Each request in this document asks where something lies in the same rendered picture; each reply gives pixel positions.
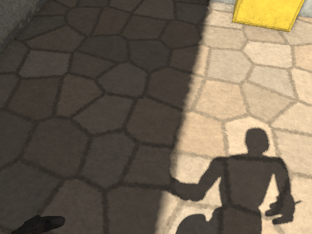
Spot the left robot hand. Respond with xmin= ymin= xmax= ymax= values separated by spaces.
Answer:
xmin=11 ymin=214 xmax=65 ymax=234

